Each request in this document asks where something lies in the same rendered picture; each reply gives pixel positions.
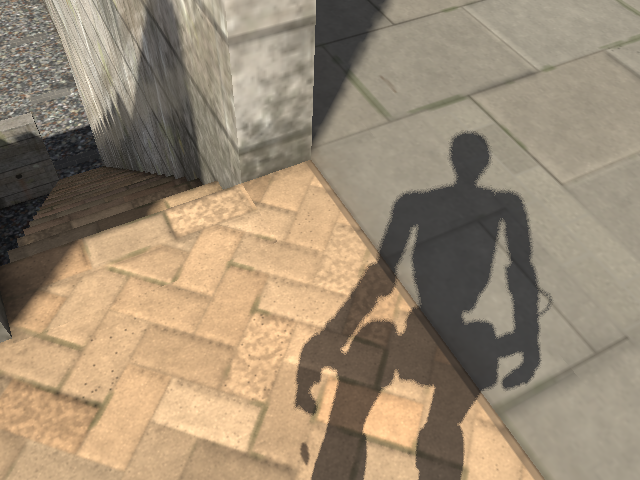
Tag stairs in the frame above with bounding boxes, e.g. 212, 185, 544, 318
7, 166, 223, 263

